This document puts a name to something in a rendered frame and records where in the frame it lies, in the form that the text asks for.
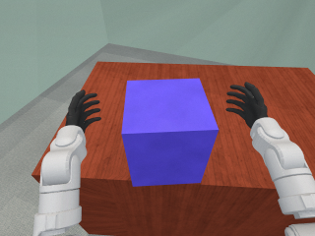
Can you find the right robot upper arm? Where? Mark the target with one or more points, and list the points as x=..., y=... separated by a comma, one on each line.
x=300, y=229

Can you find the pedestal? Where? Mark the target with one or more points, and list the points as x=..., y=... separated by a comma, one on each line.
x=236, y=197

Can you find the right robot forearm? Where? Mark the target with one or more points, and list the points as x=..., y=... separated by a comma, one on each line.
x=287, y=167

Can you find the carton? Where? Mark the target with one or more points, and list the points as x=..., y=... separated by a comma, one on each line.
x=168, y=131

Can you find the robot right hand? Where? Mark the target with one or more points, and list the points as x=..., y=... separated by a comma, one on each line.
x=253, y=103

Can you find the left robot forearm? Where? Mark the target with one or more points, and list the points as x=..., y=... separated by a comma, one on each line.
x=60, y=179

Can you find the robot left hand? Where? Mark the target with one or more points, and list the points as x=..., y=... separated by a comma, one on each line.
x=77, y=115

